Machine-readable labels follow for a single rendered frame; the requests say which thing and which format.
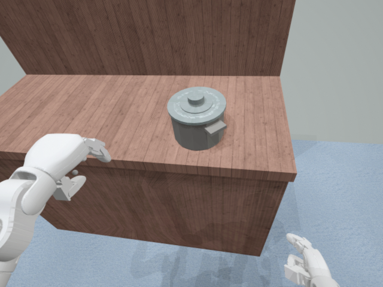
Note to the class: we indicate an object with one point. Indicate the robot right hand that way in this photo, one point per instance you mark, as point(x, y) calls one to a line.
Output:
point(302, 271)

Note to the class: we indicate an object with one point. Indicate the knob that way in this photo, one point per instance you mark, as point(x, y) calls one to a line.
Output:
point(195, 97)

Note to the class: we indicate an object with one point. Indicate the robot left forearm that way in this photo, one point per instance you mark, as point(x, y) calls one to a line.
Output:
point(22, 198)

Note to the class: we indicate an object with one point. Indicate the robot left hand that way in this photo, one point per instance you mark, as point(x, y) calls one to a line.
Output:
point(57, 154)

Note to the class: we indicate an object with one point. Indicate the table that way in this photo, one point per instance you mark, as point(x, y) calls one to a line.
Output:
point(106, 69)

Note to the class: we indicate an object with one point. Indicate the pot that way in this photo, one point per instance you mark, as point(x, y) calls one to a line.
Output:
point(199, 137)

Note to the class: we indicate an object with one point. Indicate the lid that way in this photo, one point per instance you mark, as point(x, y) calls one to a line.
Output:
point(212, 108)

